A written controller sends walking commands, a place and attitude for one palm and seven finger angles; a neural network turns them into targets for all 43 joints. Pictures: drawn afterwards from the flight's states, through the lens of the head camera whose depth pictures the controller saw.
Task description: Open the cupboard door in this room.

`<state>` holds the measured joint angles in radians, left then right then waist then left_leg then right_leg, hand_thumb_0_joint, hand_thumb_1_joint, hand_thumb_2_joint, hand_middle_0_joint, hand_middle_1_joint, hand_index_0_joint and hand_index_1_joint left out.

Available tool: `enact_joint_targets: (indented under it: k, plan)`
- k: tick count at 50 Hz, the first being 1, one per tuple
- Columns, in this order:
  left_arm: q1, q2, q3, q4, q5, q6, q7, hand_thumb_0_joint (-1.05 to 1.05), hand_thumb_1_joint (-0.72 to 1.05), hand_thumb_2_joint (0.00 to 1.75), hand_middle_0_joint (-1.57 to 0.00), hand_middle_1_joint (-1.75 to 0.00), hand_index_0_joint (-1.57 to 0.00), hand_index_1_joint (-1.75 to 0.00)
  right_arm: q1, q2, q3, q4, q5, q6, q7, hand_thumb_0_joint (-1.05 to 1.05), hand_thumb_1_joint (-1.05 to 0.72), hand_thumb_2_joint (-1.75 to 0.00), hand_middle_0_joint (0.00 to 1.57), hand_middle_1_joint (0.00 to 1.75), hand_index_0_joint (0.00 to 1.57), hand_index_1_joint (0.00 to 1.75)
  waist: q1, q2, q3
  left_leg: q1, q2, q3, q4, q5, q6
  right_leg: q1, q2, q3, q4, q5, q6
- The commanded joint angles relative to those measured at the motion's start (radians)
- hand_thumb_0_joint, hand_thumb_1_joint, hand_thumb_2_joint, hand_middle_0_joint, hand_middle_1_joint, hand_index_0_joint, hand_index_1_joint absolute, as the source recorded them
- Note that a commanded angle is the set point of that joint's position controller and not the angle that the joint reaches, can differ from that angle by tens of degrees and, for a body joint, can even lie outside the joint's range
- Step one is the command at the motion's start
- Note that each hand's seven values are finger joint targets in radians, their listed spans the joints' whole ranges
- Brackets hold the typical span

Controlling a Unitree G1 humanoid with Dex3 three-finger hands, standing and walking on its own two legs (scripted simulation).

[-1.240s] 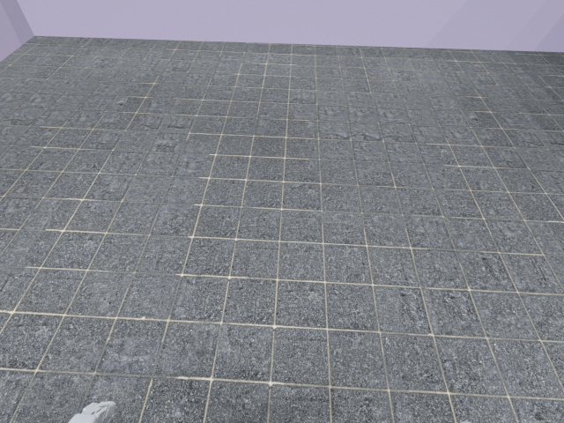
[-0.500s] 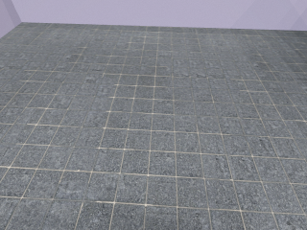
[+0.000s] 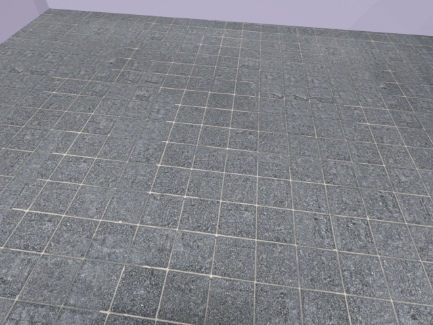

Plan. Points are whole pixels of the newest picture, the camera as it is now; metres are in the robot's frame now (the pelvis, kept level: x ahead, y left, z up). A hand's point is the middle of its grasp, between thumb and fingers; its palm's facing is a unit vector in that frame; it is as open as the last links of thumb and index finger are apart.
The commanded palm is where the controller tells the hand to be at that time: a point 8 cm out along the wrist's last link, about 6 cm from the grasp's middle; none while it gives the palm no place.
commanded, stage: turn or walk to find it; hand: left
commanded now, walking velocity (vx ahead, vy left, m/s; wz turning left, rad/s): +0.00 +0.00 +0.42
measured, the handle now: out of the picture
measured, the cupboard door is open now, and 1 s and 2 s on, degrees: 0 0 0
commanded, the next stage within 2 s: stand and wait in 1.58 s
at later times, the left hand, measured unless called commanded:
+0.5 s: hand out of the picture -0.01 +0.17 -0.14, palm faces +0.23 -0.92 -0.30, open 7.4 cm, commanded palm none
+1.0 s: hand out of the picture -0.15 +0.21 -0.17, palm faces +0.47 -0.85 -0.22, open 7.4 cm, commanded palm none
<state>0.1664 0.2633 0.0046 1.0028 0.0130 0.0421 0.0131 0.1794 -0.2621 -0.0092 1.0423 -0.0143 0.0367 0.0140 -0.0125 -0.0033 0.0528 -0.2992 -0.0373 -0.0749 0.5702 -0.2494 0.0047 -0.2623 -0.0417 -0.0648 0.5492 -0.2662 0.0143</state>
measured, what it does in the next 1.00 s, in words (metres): steps on the spot, turning left: right foot, then left foot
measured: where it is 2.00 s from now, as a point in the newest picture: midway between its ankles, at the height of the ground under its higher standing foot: outside the picture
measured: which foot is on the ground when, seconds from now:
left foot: down 0.00-0.34, up 0.36-0.80, down 0.82-1.00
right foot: down 0.00-0.06, up 0.08-0.32, down 0.34-0.82, up 0.84-1.00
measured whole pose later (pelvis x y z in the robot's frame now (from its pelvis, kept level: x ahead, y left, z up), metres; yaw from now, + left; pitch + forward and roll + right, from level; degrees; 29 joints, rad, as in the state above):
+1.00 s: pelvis -0.08 +0.00 +0.01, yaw +25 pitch -1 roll -1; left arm 0.25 0.26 0.07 0.98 0.02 0.07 0.02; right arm 0.15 -0.17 -0.03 0.95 -0.01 0.01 -0.01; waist 0.03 -0.06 0.07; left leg -0.19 -0.02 0.02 0.49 -0.29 0.06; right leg -0.45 -0.09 -0.06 1.11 -0.43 0.08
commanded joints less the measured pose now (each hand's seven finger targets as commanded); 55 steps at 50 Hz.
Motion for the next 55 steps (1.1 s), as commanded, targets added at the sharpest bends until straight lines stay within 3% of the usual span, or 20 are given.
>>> enact_joint_targets:
  k: [1, 3, 5, 11, 15, 16, 17, 18, 19, 21, 24, 27, 35, 37, 39, 40, 41, 42, 47, 55]
  plan:
    - [-0.026, 0.176, 0.048, -0.102, 0.006, -0.012, 0.021, 0.00, 0.90, 0.90, -0.20, -0.30, -0.20, -0.30, 0.047, -0.149, -0.048, -0.086, -0.004, -0.011, -0.010, 0.00, -0.90, -0.90, 0.20, 0.30, 0.20, 0.30, -0.012, 0.000, -0.069, -0.026, 0.120, -0.112, -0.056, 0.112, 0.035, -0.041, -0.142, 0.078, -0.029, -0.023, -0.041]
    - [-0.022, 0.125, 0.047, -0.122, 0.003, -0.011, 0.019, 0.00, 0.90, 0.90, -0.20, -0.30, -0.20, -0.30, 0.058, -0.196, -0.062, -0.106, -0.010, -0.018, -0.013, 0.00, -0.90, -0.90, 0.20, 0.30, 0.20, 0.30, -0.014, 0.187, -0.054, -0.031, 0.240, -0.351, -0.233, 0.138, 0.115, -0.084, 0.002, -0.012, 0.183, -0.120, 0.019]
    - [-0.015, 0.108, 0.050, -0.132, 0.003, -0.012, 0.025, 0.00, 0.90, 0.90, -0.20, -0.30, -0.20, -0.30, 0.089, -0.203, -0.076, -0.110, -0.006, -0.025, -0.027, 0.00, -0.90, -0.90, 0.20, 0.30, 0.20, 0.30, -0.021, 0.231, -0.086, 0.075, 0.296, -0.458, -0.279, 0.292, 0.203, -0.190, 0.013, 0.067, 0.411, -0.284, 0.016]
    - [0.025, 0.045, 0.049, -0.132, -0.010, -0.019, 0.019, 0.00, 0.90, 0.90, -0.20, -0.30, -0.20, -0.30, 0.079, -0.168, -0.088, -0.133, -0.011, -0.015, -0.039, 0.00, -0.90, -0.90, 0.20, 0.30, 0.20, 0.30, -0.011, 0.150, -0.156, 0.156, 0.224, -0.379, -0.192, 0.395, 0.192, -0.144, 0.035, 0.078, 0.276, -0.235, 0.027]
    - [0.124, 0.050, 0.059, -0.117, -0.012, -0.023, 0.021, 0.00, 0.90, 0.90, -0.20, -0.30, -0.20, -0.30, 0.048, -0.156, -0.097, -0.152, -0.006, -0.003, -0.029, 0.00, -0.90, -0.90, 0.20, 0.30, 0.20, 0.30, 0.029, 0.132, -0.161, 0.012, 0.146, -0.336, -0.147, 0.234, 0.115, 0.104, 0.056, 0.047, -0.063, -0.041, 0.027]
    - [0.159, 0.082, 0.070, -0.108, -0.005, -0.027, 0.024, 0.00, 0.90, 0.90, -0.20, -0.30, -0.20, -0.30, 0.037, -0.124, -0.095, -0.162, 0.001, 0.001, -0.024, 0.00, -0.90, -0.90, 0.20, 0.30, 0.20, 0.30, 0.044, 0.059, -0.144, -0.133, 0.090, -0.280, -0.093, 0.071, 0.064, 0.239, -0.003, 0.083, -0.177, 0.003, 0.012]
    - [0.171, 0.165, 0.086, -0.116, 0.013, -0.034, 0.031, 0.00, 0.90, 0.90, -0.20, -0.30, -0.20, -0.30, 0.042, -0.062, -0.088, -0.180, 0.007, 0.004, -0.019, 0.00, -0.90, -0.90, 0.20, 0.30, 0.20, 0.30, 0.053, -0.192, -0.098, -0.337, -0.021, -0.115, 0.131, -0.165, -0.009, 0.307, -0.246, 0.332, -0.300, -0.135, -0.062]
    - [0.126, 0.217, 0.089, -0.141, 0.013, -0.033, 0.032, 0.00, 0.90, 0.90, -0.20, -0.30, -0.20, -0.30, 0.011, -0.066, -0.095, -0.199, -0.006, 0.005, -0.022, 0.00, -0.90, -0.90, 0.20, 0.30, 0.20, 0.30, 0.060, -0.290, -0.038, -0.375, -0.058, -0.018, 0.376, -0.284, -0.044, 0.143, -0.431, 0.508, -0.344, -0.067, -0.149]
    - [0.074, 0.183, 0.084, -0.159, 0.008, -0.034, 0.035, 0.00, 0.90, 0.90, -0.20, -0.30, -0.20, -0.30, 0.013, -0.105, -0.106, -0.187, -0.013, 0.010, -0.016, 0.00, -0.90, -0.90, 0.20, 0.30, 0.20, 0.30, 0.033, -0.174, -0.020, -0.305, -0.002, -0.063, 0.503, -0.238, -0.029, 0.005, -0.407, 0.417, -0.346, -0.115, -0.163]
    - [-0.004, 0.132, 0.070, -0.173, 0.007, -0.042, 0.031, 0.00, 0.90, 0.90, -0.20, -0.30, -0.20, -0.30, 0.042, -0.082, -0.104, -0.140, -0.010, 0.026, -0.003, 0.00, -0.90, -0.90, 0.20, 0.30, 0.20, 0.30, -0.011, -0.161, 0.060, -0.265, 0.018, -0.027, 0.620, -0.138, -0.035, -0.089, -0.283, 0.291, -0.343, -0.086, -0.124]
    - [0.034, 0.095, 0.058, -0.163, 0.007, -0.054, 0.026, 0.00, 0.90, 0.90, -0.20, -0.30, -0.20, -0.30, 0.082, -0.055, -0.093, -0.114, -0.008, 0.021, 0.002, 0.00, -0.90, -0.90, 0.20, 0.30, 0.20, 0.30, -0.018, -0.135, 0.037, -0.283, 0.027, 0.028, 0.646, -0.060, -0.058, 0.029, -0.218, 0.132, -0.261, 0.179, -0.115]
    - [0.130, 0.100, 0.060, -0.133, 0.008, -0.056, 0.028, 0.00, 0.90, 0.90, -0.20, -0.30, -0.20, -0.30, 0.022, -0.056, -0.084, -0.126, -0.006, 0.023, -0.002, 0.00, -0.90, -0.90, 0.20, 0.30, 0.20, 0.30, 0.024, -0.146, 0.009, -0.296, 0.045, 0.046, 0.596, -0.089, -0.074, 0.124, -0.245, 0.125, -0.229, 0.295, -0.140]
    - [0.203, 0.154, 0.082, -0.103, 0.023, -0.047, 0.028, 0.00, 0.90, 0.90, -0.20, -0.30, -0.20, -0.30, -0.075, -0.033, -0.058, -0.149, 0.008, 0.006, -0.004, 0.00, -0.90, -0.90, 0.20, 0.30, 0.20, 0.30, 0.068, -0.190, -0.075, -0.148, 0.059, 0.126, 0.233, -0.226, -0.061, 0.226, -0.305, 0.088, -0.132, 0.544, -0.177]
    - [0.182, 0.166, 0.087, -0.095, 0.022, -0.044, 0.027, 0.00, 0.90, 0.90, -0.20, -0.30, -0.20, -0.30, -0.040, -0.036, -0.057, -0.143, 0.011, -0.002, -0.007, 0.00, -0.90, -0.90, 0.20, 0.30, 0.20, 0.30, 0.051, -0.205, -0.102, -0.058, 0.049, 0.150, 0.114, -0.187, -0.048, 0.201, -0.309, 0.066, -0.090, 0.563, -0.157]
    - [0.141, 0.156, 0.089, -0.096, 0.010, -0.038, 0.025, 0.00, 0.90, 0.90, -0.20, -0.30, -0.20, -0.30, 0.046, -0.060, -0.062, -0.120, 0.009, -0.016, -0.007, 0.00, -0.90, -0.90, 0.20, 0.30, 0.20, 0.30, -0.005, -0.126, -0.135, 0.138, 0.058, 0.143, -0.160, 0.046, -0.032, 0.109, -0.267, -0.016, 0.039, 0.466, -0.075]
    - [0.154, 0.112, 0.080, -0.113, 0.001, -0.031, 0.020, 0.00, 0.90, 0.90, -0.20, -0.30, -0.20, -0.30, 0.084, -0.136, -0.077, -0.114, 0.001, -0.028, -0.009, 0.00, -0.90, -0.90, 0.20, 0.30, 0.20, 0.30, -0.023, 0.073, -0.178, 0.313, 0.200, -0.020, -0.223, 0.268, 0.018, -0.060, -0.183, -0.085, 0.207, 0.211, -0.007]
    - [0.133, 0.047, 0.061, -0.147, 0.001, -0.024, 0.015, 0.00, 0.90, 0.90, -0.20, -0.30, -0.20, -0.30, 0.117, -0.223, -0.098, -0.113, 0.004, -0.028, -0.017, 0.00, -0.90, -0.90, 0.20, 0.30, 0.20, 0.30, -0.033, 0.320, -0.168, 0.390, 0.430, -0.295, -0.215, 0.707, 0.135, -0.304, -0.064, -0.083, 0.389, -0.361, 0.061]
    - [0.090, 0.068, 0.060, -0.150, 0.008, -0.010, 0.022, 0.00, 0.90, 0.90, -0.20, -0.30, -0.20, -0.30, 0.142, -0.229, -0.099, -0.101, 0.004, -0.016, -0.020, 0.00, -0.90, -0.90, 0.20, 0.30, 0.20, 0.30, -0.053, 0.209, -0.165, 0.318, 0.460, -0.224, -0.188, 0.740, 0.205, -0.267, -0.069, 0.003, 0.494, -0.384, 0.046]
    - [0.074, 0.064, 0.074, -0.103, 0.004, -0.007, 0.007, 0.00, 0.90, 0.90, -0.20, -0.30, -0.20, -0.30, 0.031, -0.132, -0.070, -0.128, 0.001, -0.033, -0.042, 0.00, -0.90, -0.90, 0.20, 0.30, 0.20, 0.30, 0.004, 0.152, -0.057, 0.235, 0.277, -0.092, -0.198, 0.695, 0.144, -0.292, -0.066, 0.047, 0.611, -0.152, 0.068]
    - [0.011, 0.053, 0.076, -0.126, 0.003, 0.001, 0.008, 0.00, 0.90, 0.90, -0.20, -0.30, -0.20, -0.30, 0.073, -0.125, -0.080, -0.131, -0.004, -0.033, -0.039, 0.00, -0.90, -0.90, 0.20, 0.30, 0.20, 0.30, -0.009, 0.118, -0.030, 0.183, 0.257, -0.190, -0.256, 0.446, 0.170, -0.255, -0.049, 0.055, 0.477, -0.116, 0.089]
